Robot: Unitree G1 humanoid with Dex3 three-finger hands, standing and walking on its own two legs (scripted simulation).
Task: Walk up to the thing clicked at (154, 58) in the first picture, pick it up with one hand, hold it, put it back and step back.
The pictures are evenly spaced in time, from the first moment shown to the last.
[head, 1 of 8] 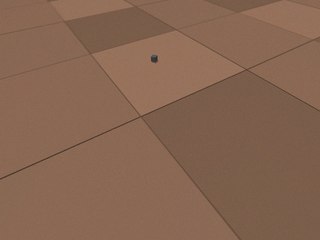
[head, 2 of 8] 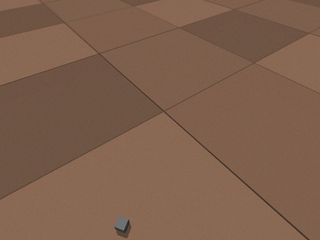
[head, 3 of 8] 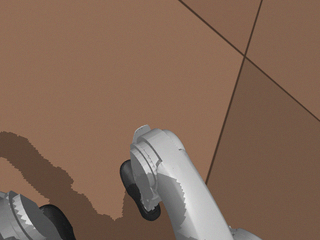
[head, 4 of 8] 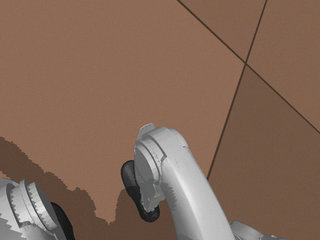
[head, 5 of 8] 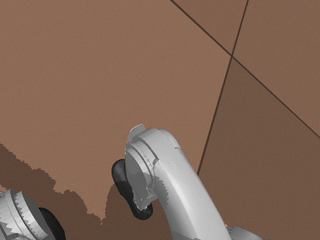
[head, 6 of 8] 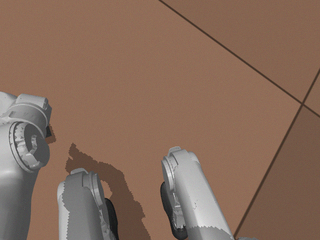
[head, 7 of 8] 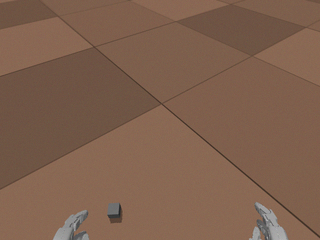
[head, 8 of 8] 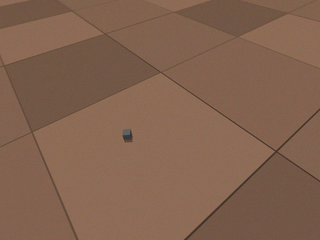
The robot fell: no
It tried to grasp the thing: yes
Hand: left
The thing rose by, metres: 0.00
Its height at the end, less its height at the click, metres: +0.00
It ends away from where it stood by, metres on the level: 0.05
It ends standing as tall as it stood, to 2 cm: yes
